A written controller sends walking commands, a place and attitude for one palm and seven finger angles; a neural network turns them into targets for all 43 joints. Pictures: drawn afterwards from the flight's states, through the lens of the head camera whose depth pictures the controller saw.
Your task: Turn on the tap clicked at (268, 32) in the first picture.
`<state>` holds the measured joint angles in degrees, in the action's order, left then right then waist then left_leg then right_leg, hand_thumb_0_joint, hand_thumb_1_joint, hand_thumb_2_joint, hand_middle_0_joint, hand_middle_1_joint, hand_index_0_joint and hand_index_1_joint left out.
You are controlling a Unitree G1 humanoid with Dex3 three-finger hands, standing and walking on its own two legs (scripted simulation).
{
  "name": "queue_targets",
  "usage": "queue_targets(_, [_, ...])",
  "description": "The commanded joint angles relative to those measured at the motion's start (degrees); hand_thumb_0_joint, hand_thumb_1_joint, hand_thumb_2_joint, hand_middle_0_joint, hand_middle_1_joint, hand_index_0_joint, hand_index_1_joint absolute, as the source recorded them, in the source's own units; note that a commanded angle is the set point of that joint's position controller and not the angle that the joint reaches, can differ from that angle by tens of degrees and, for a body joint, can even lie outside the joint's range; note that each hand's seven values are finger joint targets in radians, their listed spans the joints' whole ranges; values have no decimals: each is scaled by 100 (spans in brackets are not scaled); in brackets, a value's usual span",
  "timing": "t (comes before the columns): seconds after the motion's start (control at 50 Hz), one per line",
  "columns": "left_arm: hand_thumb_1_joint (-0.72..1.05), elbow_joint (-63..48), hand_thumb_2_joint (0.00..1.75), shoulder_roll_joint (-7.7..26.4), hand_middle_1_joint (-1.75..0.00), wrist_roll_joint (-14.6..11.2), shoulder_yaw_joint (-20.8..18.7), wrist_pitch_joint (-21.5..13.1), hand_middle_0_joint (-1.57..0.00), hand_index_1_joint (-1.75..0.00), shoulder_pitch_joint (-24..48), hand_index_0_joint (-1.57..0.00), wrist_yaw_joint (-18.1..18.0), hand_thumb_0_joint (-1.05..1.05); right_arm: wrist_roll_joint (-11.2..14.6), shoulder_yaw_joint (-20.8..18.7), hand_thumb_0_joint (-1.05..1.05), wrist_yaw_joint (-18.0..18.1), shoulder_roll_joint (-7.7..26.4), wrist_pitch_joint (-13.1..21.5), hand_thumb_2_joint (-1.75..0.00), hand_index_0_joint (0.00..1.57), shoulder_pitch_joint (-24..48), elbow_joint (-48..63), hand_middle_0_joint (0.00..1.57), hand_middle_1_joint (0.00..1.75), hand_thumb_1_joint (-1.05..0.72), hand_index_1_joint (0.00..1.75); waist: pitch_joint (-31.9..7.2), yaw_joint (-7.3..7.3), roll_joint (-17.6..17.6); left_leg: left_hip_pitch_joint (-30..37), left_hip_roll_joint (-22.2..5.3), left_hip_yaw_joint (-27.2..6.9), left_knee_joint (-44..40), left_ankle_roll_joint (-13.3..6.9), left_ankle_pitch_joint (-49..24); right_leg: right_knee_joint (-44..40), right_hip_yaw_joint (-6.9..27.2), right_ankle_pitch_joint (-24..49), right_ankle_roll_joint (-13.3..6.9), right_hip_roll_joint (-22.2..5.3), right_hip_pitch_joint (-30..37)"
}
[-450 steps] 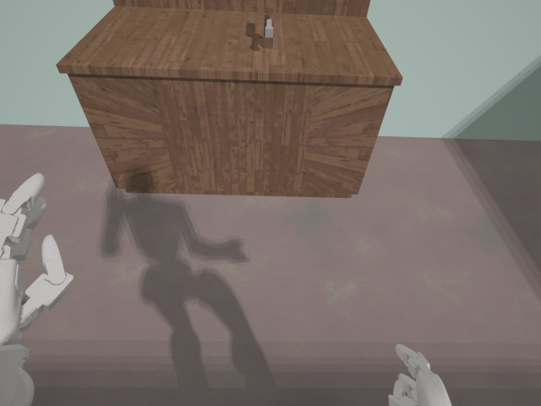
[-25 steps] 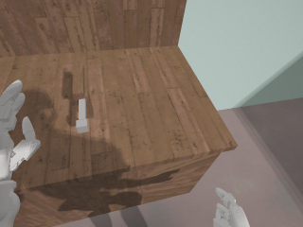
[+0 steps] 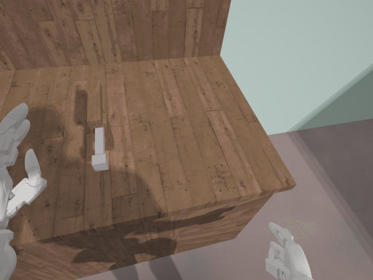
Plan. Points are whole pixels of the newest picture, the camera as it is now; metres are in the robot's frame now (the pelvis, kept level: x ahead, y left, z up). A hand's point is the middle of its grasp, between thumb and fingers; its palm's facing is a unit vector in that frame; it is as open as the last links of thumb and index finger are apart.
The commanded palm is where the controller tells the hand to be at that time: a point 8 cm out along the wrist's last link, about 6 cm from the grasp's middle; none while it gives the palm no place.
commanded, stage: look again from close up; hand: left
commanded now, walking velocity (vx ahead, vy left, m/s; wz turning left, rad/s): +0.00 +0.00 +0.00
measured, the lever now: (100, 162) +0.33 +0.22 +0.04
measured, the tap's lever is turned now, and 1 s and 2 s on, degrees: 0 0 0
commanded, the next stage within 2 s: shuffle to correct the standing spot in 0.30 s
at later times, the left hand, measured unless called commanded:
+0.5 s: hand (48, 187) +0.21 +0.24 +0.15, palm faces +0.36 -0.85 -0.37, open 7.4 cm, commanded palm +0.16 +0.27 +0.17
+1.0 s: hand (90, 191) +0.21 +0.18 +0.16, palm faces +0.30 -0.86 -0.40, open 7.4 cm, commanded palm +0.16 +0.21 +0.17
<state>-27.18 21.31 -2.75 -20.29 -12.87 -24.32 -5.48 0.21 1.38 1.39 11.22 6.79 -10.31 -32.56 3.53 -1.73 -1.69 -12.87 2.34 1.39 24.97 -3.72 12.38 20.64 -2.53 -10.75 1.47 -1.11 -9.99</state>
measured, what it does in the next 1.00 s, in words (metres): shifts its weight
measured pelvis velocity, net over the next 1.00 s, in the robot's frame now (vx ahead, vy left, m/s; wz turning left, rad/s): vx -0.01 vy -0.06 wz -0.03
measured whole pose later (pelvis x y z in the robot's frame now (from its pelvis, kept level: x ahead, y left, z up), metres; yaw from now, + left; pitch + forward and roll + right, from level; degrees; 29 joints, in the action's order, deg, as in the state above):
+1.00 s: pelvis -0.01 -0.06 +0.00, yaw -2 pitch +1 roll -1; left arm -29.3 22.5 -5.4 -21.5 -9.6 -26.8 -4.1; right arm 0.5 -0.5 1.9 11.9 5.3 -11.3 -31.7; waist 3.0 -0.9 -0.2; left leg -16.3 -3.2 0.8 28.4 1.3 13.2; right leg 24.0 -3.0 -11.3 -3.6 4.3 -14.0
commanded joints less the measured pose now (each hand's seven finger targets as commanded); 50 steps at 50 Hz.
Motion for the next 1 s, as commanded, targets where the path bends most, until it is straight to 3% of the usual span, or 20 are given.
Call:
queue_targets(0.0, [90, -1113, 90, 831, -30, -51, -512, -350, -20, -30, 305, -20, -101, 0, 35, -315, 0, 105, 790, 269, -90, 20, 384, 843, 20, 30, -90, 30, -1056, 41, 481, 61, -633, -586, -553, 404, -1097, -65, 219, 996, -202, -152, 587])
queue_targets(0.08, [90, -1229, 90, 970, -30, -28, -618, -321, -20, -30, 348, -20, -131, 0, 81, -323, 0, 115, 768, 289, -90, 20, 472, 874, 20, 30, -90, 30, -1008, 42, 531, 50, -632, -610, -568, 386, -871, -82, 274, 918, -211, -180, 578])
queue_targets(0.1, [90, -1082, 90, 826, -30, -48, -494, -331, -20, -30, 334, -20, -103, 0, 40, -309, 0, 114, 785, 263, -90, 20, 398, 826, 20, 30, -90, 30, -987, 50, 488, -18, -620, -619, -627, 372, -783, -115, 228, 832, -205, -154, 562])
queue_targets(0.18, [90, -1166, 90, 958, -30, -30, -617, -308, -20, -30, 324, -20, -135, 0, 82, -320, 0, 123, 761, 277, -90, 20, 470, 858, 20, 30, -90, 30, -973, 49, 490, -17, -611, -609, -584, 339, -609, -151, 299, 813, -217, -195, 573])
queue_targets(0.28, [90, -1185, 90, 959, -30, -30, -591, -300, -20, -30, 361, -20, -134, 0, 87, -324, 0, 132, 765, 278, -90, 20, 485, 851, 20, 30, -90, 30, -934, 57, 522, -24, -594, -619, -593, 310, -454, -198, 329, 704, -222, -201, 511])
queue_targets(0.3, [90, -1046, 90, 835, -30, -49, -484, -312, -20, -30, 337, -20, -113, 0, 51, -315, 0, 131, 797, 257, -90, 20, 407, 817, 20, 30, -90, 30, -899, 57, 477, -100, -585, -626, -659, 305, -406, -216, 270, 626, -208, -161, 516])
queue_targets(0.38, [90, -1127, 90, 1010, -30, -34, -653, -295, -20, -30, 263, -20, -149, 0, 90, -328, 0, 141, 763, 277, -90, 20, 470, 853, 20, 30, -90, 30, -930, 43, 465, -65, -611, -659, -644, 304, -440, -180, 292, 670, -209, -185, 567])
queue_targets(0.4, [90, -1075, 90, 823, -30, -63, -488, -299, -20, -30, 279, -20, -113, 0, 57, -317, 0, 142, 774, 258, -90, 20, 409, 818, 20, 30, -90, 30, -936, 54, 380, -34, -612, -640, -674, 308, -486, -204, 260, 654, -199, -138, 513])
queue_targets(0.46, [90, -1171, 90, 881, -30, -90, -538, -279, -20, -30, 491, -20, -98, 0, 87, -376, 0, 131, 771, 245, -90, 20, 358, 885, 20, 30, -90, 30, -949, 59, 473, 128, -815, -689, -699, 406, -724, -67, 318, 682, -188, -58, 388])
queue_targets(0.48, [90, -1221, 90, 982, -30, -86, -640, -270, -20, -30, 523, -20, -108, 0, 110, -369, 0, 132, 743, 243, -90, 20, 477, 874, 20, 30, -90, 30, -945, 55, 679, 194, -874, -638, -696, 422, -822, 12, 297, 670, -168, -8, 304])
queue_targets(0.5, [90, -1099, 90, 789, -30, -113, -464, -264, -20, -30, 560, -20, -68, 0, 79, -356, 0, 117, 755, 222, -90, 20, 400, 861, 20, 30, -90, 30, -899, 65, 729, 60, -928, -699, -804, 415, -770, 70, 234, 539, -151, 43, 307])
queue_targets(0.62, [90, -1203, 90, 880, -30, -128, -552, -184, -20, -30, 432, -20, -37, 0, 92, -427, 0, 41, 720, 196, -90, 20, 400, 982, 20, 30, -90, 30, -1005, 47, 696, -18, -1113, -665, -631, 322, -670, 163, 277, 501, -152, -9, 331])
queue_targets(0.68, [90, -1372, 90, 1053, -30, -159, -739, -149, -20, -30, 236, -20, -45, 0, 109, -424, 0, 34, 700, 186, -90, 20, 442, 1012, 20, 30, -90, 30, -1076, 59, 613, 53, -1048, -592, -423, 329, -948, 100, 274, 768, -170, -20, 285])
queue_targets(0.7, [90, -1269, 90, 917, -30, -193, -629, -136, -20, -30, 158, -20, -6, 0, 67, -415, 0, 35, 725, 163, -90, 20, 387, 995, 20, 30, -90, 30, -1091, 66, 594, 9, -1031, -554, -391, 310, -920, 72, 286, 785, -166, -13, 269])
queue_targets(0.74, [90, -1366, 90, 989, -30, -216, -698, -131, -20, -30, 182, -20, 15, 0, 76, -462, 0, 48, 733, 173, -90, 20, 354, 1032, 20, 30, -90, 30, -1103, 73, 619, 42, -1056, -527, -283, 309, -935, 94, 351, 859, -192, -57, 212])
queue_targets(0.78, [90, -1498, 90, 1171, -30, -233, -872, -113, -20, -30, 122, -20, -1, 0, 89, -451, 0, 73, 713, 175, -90, 20, 407, 1024, 20, 30, -90, 30, -1146, 81, 682, 79, -1048, -526, -221, 305, -1012, 102, 336, 913, -206, -56, 182])
queue_targets(0.8, [90, -1416, 90, 1002, -30, -260, -724, -110, -20, -30, 102, -20, 34, 0, 58, -441, 0, 77, 731, 161, -90, 20, 360, 1001, 20, 30, -90, 30, -1140, 89, 642, 22, -1031, -502, -224, 295, -945, 78, 323, 877, -196, -37, 165])
queue_targets(0.82, [90, -1494, 90, 1090, -30, -261, -795, -104, -20, -30, 95, -20, 38, 0, 65, -493, 0, 95, 741, 181, -90, 20, 356, 1040, 20, 30, -90, 30, -1179, 80, 715, 83, -1059, -490, -142, 280, -972, 100, 385, 957, -207, -82, 152])
queue_targets(0.9, [90, -1323, 90, 997, -30, -314, -703, -41, -20, -30, 27, -20, 50, 0, 64, -465, 0, 123, 751, 169, -90, 20, 346, 987, 20, 30, -90, 30, -1049, 111, 463, -24, -973, -390, -72, 270, -411, -37, 469, 676, -215, -110, -62])
queue_targets(0.98, [90, -1396, 90, 1141, -30, -324, -822, 26, -20, -30, 30, -20, 8, 0, 99, -508, 0, 155, 749, 167, -90, 20, 381, 968, 20, 30, -90, 30, -1010, 121, 365, 32, -842, -282, 150, 274, -126, -194, 684, 523, -287, -234, -284])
